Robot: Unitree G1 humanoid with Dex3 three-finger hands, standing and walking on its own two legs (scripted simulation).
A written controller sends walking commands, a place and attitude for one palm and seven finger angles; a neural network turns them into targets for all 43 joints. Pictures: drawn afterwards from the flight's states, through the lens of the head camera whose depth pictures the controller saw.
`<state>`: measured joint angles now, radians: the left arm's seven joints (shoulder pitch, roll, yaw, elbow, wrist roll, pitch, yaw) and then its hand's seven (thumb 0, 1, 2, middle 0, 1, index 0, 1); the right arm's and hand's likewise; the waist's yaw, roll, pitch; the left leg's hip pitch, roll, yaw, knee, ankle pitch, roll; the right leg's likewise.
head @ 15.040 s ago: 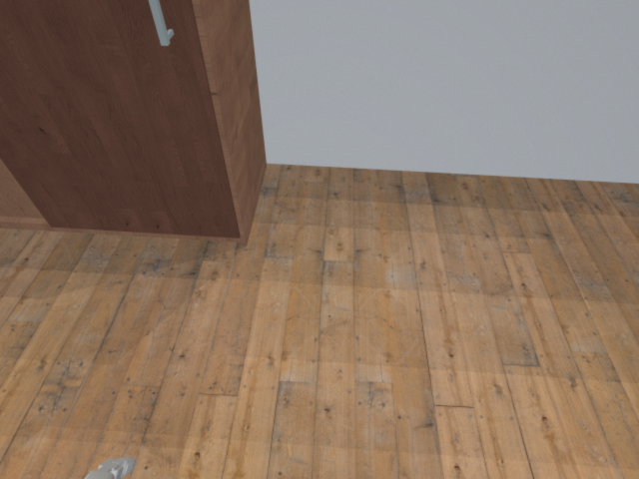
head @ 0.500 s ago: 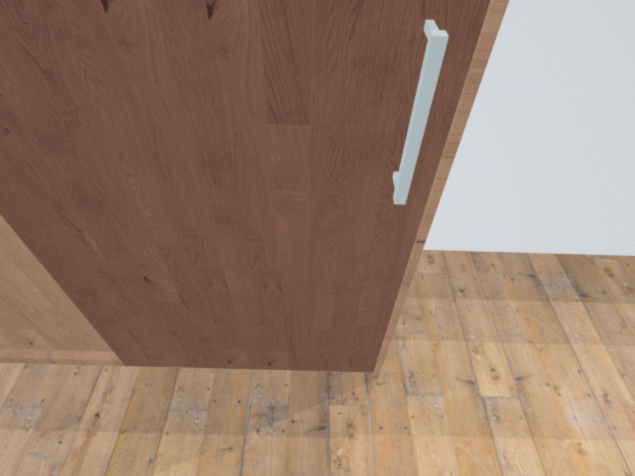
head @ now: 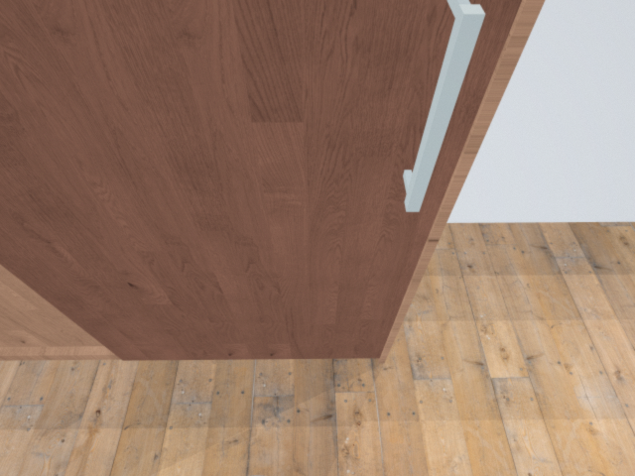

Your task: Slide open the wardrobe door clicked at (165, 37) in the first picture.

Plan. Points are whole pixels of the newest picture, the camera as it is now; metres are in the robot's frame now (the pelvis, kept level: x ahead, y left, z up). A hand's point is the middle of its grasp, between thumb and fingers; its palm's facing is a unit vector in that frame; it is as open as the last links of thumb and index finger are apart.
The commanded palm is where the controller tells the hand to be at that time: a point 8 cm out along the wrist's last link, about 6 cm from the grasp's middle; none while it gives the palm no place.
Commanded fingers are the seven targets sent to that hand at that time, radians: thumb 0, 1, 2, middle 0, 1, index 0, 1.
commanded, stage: come to a stop and stand still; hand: right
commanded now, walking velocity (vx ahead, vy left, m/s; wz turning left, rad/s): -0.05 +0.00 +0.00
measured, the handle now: (430, 119) +0.46 -0.10 +0.20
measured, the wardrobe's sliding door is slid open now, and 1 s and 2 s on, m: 0.00 0.00 0.00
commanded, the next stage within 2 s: look again from close up in 1.16 s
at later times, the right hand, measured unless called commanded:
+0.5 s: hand out of the picture +0.02 -0.16 -0.17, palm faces +0.05 +0.98 -0.19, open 7.3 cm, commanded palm none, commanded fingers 0.00 -0.90 -0.90 0.20 0.30 0.20 0.30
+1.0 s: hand out of the picture -0.05 -0.18 -0.17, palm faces +0.04 +0.98 -0.21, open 7.4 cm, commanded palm none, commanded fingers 0.00 -0.90 -0.90 0.20 0.30 0.20 0.30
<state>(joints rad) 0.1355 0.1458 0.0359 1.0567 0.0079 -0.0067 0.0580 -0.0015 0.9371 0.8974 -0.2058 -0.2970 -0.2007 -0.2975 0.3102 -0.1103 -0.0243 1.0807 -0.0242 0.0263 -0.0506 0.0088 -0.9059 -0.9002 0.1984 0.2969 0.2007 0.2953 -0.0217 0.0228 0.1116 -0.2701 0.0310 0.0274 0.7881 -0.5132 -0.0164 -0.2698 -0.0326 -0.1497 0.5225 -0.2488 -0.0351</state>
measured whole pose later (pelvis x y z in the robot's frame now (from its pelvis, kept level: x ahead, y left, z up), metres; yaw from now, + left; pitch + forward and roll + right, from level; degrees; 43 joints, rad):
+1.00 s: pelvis -0.06 -0.01 +0.00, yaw -1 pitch -3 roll +0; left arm 0.28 0.17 0.02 1.00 0.01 0.01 0.01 0.00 0.91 0.90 -0.21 -0.30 -0.20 -0.30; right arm 0.35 -0.17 0.02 0.99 -0.03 0.01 -0.04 0.01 -0.91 -0.90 0.20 0.30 0.20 0.30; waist 0.00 0.00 0.00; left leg -0.25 0.05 0.04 0.51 -0.21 -0.03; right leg -0.23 0.02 -0.09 0.52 -0.25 -0.06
